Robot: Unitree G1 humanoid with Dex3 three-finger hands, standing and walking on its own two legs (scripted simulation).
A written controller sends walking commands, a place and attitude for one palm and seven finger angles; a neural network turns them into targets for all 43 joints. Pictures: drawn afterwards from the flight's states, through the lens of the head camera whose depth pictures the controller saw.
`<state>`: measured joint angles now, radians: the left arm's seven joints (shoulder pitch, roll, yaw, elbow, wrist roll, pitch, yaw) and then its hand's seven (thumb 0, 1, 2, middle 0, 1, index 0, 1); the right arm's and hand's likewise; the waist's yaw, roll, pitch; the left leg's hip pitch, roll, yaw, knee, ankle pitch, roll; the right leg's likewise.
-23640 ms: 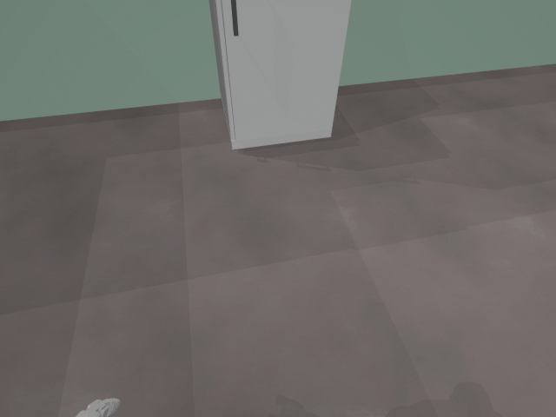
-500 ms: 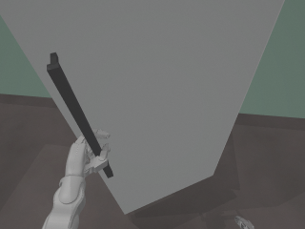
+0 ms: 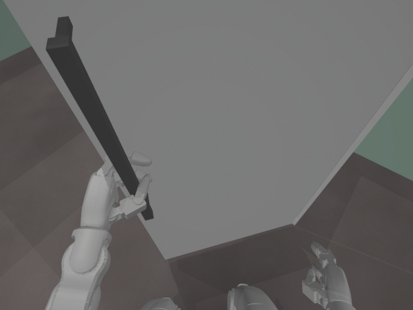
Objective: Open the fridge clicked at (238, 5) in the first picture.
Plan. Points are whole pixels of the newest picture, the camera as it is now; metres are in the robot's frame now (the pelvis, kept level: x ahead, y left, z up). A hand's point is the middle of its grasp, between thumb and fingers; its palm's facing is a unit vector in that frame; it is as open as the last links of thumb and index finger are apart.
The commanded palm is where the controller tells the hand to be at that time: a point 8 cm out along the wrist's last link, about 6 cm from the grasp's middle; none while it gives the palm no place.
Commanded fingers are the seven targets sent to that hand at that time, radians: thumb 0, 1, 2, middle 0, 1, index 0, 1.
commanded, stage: walk backward, drawing the door open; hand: left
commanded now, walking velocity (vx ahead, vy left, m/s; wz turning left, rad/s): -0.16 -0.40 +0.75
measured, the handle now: (122, 155) +0.33 +0.15 +0.15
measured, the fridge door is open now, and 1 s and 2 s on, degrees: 53 73 66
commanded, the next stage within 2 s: stop walking and hold the door back in 0.18 s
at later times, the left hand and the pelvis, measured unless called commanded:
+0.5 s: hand (203, 303) +0.13 +0.01 +0.09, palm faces +0.49 -0.81 -0.31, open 5.9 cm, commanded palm +0.12 +0.08 +0.10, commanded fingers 0.00 0.90 0.90 -0.45 -1.40 -0.45 -1.40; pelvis -0.07 -0.26 +0.03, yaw +23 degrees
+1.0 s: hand (204, 297) +0.14 +0.01 +0.10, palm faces +0.70 -0.62 -0.36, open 5.6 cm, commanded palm +0.12 +0.07 +0.10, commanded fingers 0.00 0.90 0.90 -0.45 -1.40 -0.45 -1.40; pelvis -0.11 -0.41 +0.03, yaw +25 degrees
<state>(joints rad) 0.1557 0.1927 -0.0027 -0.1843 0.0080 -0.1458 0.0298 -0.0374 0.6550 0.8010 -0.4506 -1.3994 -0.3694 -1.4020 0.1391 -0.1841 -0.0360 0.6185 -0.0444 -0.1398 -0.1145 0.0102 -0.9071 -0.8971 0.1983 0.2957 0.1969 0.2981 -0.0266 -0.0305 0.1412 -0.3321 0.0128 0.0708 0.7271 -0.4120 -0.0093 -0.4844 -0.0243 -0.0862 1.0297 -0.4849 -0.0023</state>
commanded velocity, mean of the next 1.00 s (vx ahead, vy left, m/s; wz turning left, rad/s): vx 0.15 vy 0.15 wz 0.20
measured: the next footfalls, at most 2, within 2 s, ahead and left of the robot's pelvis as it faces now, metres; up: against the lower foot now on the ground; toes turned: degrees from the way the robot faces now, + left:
right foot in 0.22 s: +0.09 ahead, -0.28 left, +0.00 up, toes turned +11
left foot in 0.60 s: -0.13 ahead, -0.21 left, +0.00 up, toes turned +31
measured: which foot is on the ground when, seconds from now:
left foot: down 0.00-0.22, up 0.24-0.58, down 0.60-0.86, up 0.88-1.00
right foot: up 0.00-0.20, down 0.22-0.60, up 0.62-0.84, down 0.86-1.00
